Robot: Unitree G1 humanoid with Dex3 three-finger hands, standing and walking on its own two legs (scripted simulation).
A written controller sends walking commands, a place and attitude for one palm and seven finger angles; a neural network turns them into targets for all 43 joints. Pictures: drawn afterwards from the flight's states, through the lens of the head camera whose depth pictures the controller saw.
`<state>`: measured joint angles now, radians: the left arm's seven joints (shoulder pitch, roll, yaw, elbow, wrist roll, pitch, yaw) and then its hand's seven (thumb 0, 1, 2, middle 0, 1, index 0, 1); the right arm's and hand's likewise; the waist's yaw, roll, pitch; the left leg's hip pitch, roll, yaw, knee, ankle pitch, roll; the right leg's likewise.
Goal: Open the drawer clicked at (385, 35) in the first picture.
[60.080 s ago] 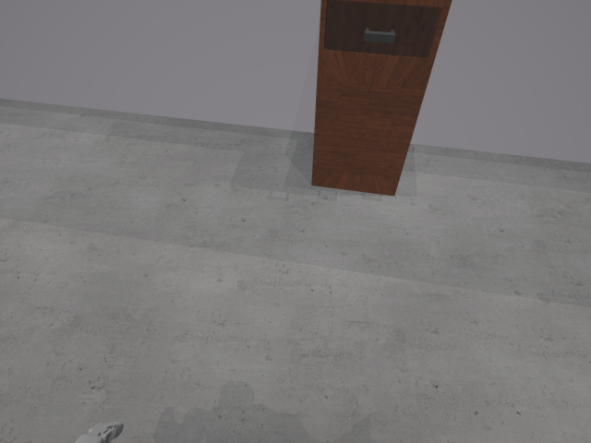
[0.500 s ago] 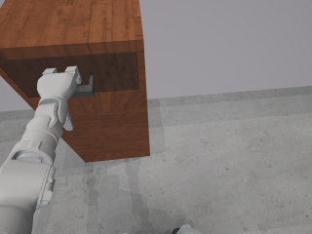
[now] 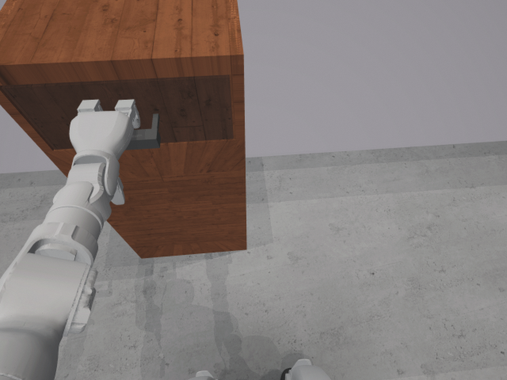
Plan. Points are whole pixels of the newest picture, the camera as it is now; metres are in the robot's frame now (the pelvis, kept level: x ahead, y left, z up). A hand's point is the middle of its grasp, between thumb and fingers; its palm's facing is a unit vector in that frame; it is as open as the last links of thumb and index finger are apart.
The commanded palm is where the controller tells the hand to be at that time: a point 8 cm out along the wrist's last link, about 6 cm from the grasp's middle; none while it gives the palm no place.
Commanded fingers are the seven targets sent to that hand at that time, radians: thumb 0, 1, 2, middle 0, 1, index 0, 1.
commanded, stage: lower the fingers behind the handle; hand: left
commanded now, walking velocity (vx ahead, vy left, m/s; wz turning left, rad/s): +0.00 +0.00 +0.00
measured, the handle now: (131, 130) +0.54 +0.21 +0.03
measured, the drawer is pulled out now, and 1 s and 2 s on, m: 0.00 0.00 0.00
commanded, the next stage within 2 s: lift the fingers back up to retry in 0.28 s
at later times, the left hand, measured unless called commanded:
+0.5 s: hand (114, 152) +0.48 +0.23 +0.04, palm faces -0.06 +0.03 -1.00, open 13.8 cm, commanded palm +0.47 +0.22 +0.09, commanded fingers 0.00 -0.50 0.30 -0.30 -1.20 -0.30 -1.20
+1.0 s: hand (101, 127) +0.50 +0.23 +0.09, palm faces -0.01 -0.01 -1.00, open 13.7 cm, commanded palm +0.46 +0.23 +0.15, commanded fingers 0.00 -0.50 0.30 -0.30 -1.20 -0.30 -1.20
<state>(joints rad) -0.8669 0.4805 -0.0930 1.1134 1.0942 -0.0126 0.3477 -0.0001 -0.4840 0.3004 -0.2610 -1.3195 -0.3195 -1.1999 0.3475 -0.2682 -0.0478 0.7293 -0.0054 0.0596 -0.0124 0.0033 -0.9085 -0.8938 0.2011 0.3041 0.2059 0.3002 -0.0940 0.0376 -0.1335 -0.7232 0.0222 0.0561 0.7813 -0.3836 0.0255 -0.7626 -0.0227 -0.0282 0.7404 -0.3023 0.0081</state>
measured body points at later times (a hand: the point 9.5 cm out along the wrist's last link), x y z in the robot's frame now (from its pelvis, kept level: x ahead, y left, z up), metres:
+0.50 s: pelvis -0.01 -0.01 -0.01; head +0.10 -0.02 +0.43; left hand +0.48 +0.22 +0.09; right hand +0.00 -0.29 -0.13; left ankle -0.01 +0.10 -0.70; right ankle +0.02 -0.13 -0.70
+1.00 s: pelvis +0.02 +0.00 +0.02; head +0.10 -0.02 +0.46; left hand +0.49 +0.23 +0.14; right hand +0.06 -0.27 -0.12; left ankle -0.01 +0.10 -0.70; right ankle +0.02 -0.13 -0.70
